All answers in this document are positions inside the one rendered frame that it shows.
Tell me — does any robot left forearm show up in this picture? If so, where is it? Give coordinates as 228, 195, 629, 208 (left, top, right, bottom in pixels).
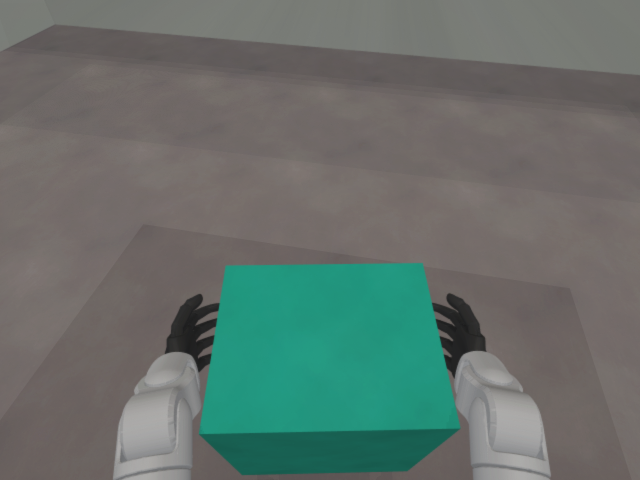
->
113, 352, 202, 480

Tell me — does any carton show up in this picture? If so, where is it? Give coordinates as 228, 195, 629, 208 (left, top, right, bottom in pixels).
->
199, 263, 461, 475

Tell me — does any robot left hand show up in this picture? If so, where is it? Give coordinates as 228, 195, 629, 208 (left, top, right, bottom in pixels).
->
165, 294, 220, 372

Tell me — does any robot right hand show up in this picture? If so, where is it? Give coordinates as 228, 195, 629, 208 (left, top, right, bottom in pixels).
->
432, 293, 486, 379

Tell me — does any robot right forearm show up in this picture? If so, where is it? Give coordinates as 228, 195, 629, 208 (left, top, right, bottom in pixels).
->
454, 351, 551, 480

